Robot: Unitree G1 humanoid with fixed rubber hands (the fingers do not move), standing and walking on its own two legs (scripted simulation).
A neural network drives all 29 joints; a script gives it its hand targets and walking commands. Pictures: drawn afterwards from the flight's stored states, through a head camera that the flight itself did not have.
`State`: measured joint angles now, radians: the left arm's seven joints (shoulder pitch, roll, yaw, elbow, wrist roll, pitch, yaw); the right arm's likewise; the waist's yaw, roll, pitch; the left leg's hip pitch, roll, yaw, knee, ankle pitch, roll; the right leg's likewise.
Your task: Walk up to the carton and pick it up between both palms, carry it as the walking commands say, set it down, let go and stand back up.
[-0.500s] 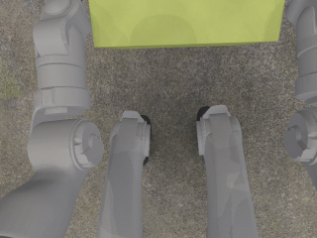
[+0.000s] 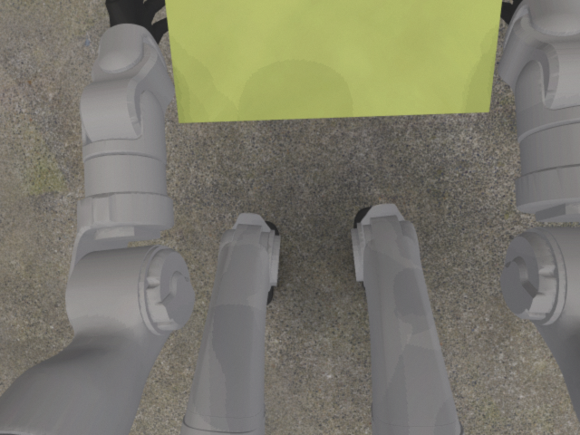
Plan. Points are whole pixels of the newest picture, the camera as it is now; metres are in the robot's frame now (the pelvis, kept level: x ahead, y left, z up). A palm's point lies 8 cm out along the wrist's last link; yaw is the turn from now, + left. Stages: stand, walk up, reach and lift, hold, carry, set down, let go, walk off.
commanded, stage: reach and lift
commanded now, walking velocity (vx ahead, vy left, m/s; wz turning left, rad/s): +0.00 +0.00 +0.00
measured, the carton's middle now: (324, 11) +0.57 -0.03 -0.16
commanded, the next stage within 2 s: none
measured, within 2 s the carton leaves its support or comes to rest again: neither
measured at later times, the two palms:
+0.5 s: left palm (86, 25) +0.52 +0.17 -0.02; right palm out of the picture +0.51 -0.21 -0.03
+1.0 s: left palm out of the picture +0.49 +0.17 +0.08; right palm out of the picture +0.48 -0.21 +0.06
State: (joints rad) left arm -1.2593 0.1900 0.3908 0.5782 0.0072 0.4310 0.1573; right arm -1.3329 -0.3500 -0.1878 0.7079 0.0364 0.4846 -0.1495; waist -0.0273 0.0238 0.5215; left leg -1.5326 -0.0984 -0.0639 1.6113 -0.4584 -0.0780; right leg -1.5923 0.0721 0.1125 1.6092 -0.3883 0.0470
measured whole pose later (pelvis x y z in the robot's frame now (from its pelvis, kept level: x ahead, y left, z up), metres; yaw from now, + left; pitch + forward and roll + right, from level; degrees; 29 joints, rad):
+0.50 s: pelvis +0.00 +0.00 +0.06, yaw +0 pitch +16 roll +2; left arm -1.14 0.16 0.36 0.56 0.01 0.43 0.18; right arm -1.20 -0.30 -0.20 0.67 0.02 0.47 -0.16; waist -0.02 0.03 0.52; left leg -1.29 -0.10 -0.08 1.42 -0.41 -0.07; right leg -1.34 0.07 0.12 1.41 -0.35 0.05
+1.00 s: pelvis +0.04 +0.00 +0.11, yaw +0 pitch +22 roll +2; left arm -0.87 0.08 0.37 0.65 0.06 0.41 0.16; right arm -0.91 -0.18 -0.22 0.72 -0.04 0.46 -0.15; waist -0.01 0.03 0.11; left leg -1.19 -0.09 -0.10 1.18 -0.37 -0.06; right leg -1.24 0.06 0.12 1.18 -0.32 0.04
